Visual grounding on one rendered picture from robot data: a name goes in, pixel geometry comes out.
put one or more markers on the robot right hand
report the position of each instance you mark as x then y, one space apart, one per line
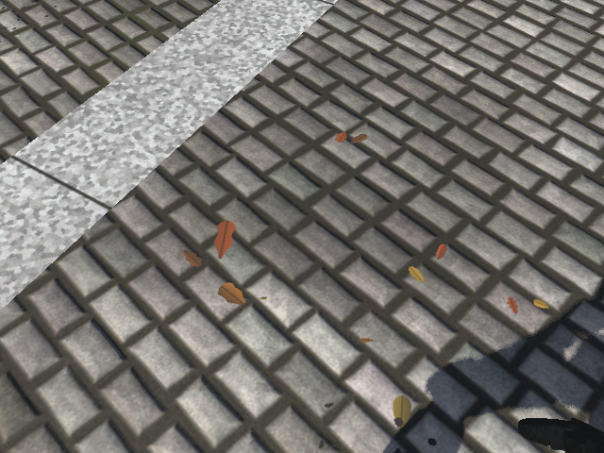
572 436

